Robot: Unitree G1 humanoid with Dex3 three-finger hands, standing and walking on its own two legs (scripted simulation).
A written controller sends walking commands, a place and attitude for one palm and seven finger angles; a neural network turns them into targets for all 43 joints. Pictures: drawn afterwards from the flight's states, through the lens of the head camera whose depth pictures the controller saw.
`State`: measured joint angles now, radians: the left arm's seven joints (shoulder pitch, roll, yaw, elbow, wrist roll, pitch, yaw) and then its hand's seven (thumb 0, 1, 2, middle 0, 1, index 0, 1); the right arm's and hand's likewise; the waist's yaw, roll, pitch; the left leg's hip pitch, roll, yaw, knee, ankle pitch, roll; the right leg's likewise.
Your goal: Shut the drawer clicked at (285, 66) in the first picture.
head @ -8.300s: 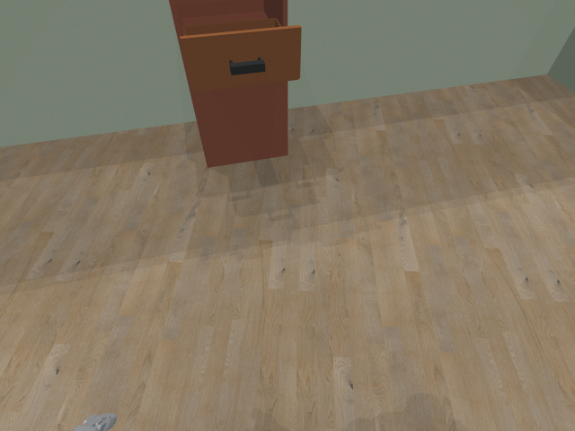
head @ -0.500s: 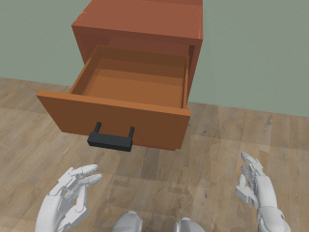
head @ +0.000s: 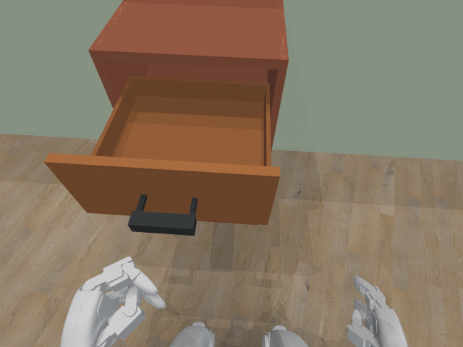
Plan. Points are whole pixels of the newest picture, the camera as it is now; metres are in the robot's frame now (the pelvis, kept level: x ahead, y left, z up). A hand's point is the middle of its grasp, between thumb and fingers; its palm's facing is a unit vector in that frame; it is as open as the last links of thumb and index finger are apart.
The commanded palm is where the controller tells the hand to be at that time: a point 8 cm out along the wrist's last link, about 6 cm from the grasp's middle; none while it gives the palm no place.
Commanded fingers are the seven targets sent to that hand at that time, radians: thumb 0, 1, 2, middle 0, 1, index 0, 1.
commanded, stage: raise the hand and make a fist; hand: left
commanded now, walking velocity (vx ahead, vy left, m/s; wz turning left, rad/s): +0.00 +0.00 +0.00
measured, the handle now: (166, 212) +0.35 +0.15 +0.01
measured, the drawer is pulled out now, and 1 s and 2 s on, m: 0.30 0.30 0.30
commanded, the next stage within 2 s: bring the fist close to the handle in 0.94 s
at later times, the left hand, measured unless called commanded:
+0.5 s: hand (145, 320) +0.16 +0.12 +0.10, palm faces +0.00 -1.00 +0.01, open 3.2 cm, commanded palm +0.12 +0.17 +0.10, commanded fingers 0.00 0.90 0.90 -1.40 -1.60 -1.40 -1.60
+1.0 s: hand (148, 314) +0.16 +0.11 +0.10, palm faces +0.01 -1.00 -0.02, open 3.3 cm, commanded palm +0.13 +0.17 +0.11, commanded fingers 0.00 0.90 0.90 -1.40 -1.60 -1.40 -1.60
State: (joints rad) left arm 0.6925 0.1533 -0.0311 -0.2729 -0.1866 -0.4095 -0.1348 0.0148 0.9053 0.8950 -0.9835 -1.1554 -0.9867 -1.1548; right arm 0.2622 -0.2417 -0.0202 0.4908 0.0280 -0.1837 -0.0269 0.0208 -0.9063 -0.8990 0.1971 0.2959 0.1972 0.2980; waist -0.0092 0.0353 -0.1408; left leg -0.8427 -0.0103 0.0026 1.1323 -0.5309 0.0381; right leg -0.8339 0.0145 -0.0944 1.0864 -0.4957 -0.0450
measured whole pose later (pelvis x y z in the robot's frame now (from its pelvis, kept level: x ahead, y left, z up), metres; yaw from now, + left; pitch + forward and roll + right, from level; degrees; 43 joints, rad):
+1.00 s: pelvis +0.02 -0.01 +0.01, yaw +0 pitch +12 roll -1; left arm 0.83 0.16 -0.08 -0.42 -0.15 -0.36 -0.09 0.01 0.90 0.89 -1.40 -1.60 -1.40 -1.60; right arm 0.26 -0.22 0.00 0.40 0.04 -0.13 -0.02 0.02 -0.91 -0.90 0.20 0.30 0.20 0.30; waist 0.01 0.05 -0.16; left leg -0.74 -0.01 -0.01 1.07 -0.54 0.02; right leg -0.73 0.02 -0.10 1.03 -0.51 -0.06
